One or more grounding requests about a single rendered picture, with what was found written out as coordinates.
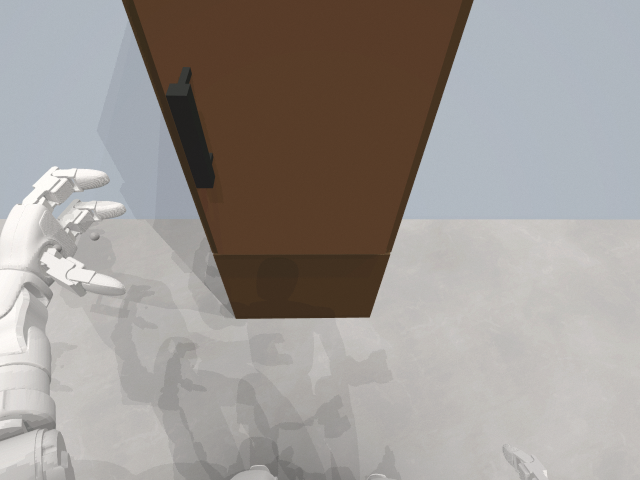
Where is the handle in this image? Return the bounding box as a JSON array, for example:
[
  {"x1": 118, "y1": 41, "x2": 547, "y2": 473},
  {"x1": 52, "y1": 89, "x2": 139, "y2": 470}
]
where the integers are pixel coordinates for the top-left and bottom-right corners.
[{"x1": 166, "y1": 67, "x2": 215, "y2": 188}]

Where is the robot right hand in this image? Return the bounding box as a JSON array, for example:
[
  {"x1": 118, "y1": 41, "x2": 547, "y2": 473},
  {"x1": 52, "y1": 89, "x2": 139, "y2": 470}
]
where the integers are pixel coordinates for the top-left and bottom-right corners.
[{"x1": 502, "y1": 444, "x2": 548, "y2": 480}]

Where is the left robot forearm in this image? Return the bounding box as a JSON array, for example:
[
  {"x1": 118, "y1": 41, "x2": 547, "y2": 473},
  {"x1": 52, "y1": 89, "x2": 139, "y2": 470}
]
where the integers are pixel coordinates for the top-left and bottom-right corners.
[{"x1": 0, "y1": 269, "x2": 56, "y2": 441}]

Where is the cupboard door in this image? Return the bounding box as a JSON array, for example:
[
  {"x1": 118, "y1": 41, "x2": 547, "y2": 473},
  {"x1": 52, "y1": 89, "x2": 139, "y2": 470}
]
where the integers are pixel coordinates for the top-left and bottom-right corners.
[{"x1": 133, "y1": 0, "x2": 462, "y2": 254}]

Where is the robot left hand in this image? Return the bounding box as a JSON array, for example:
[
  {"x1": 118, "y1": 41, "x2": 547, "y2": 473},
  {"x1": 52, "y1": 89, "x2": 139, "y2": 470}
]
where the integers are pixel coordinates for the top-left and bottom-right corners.
[{"x1": 0, "y1": 166, "x2": 126, "y2": 297}]

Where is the robot left shin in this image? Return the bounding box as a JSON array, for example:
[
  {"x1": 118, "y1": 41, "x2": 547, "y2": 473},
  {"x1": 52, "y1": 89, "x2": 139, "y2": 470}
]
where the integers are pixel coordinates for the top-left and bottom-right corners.
[{"x1": 250, "y1": 465, "x2": 271, "y2": 474}]

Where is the left robot upper arm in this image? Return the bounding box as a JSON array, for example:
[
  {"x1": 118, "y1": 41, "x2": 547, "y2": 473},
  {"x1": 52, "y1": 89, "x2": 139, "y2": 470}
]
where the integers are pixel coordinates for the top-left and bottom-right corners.
[{"x1": 0, "y1": 428, "x2": 75, "y2": 480}]

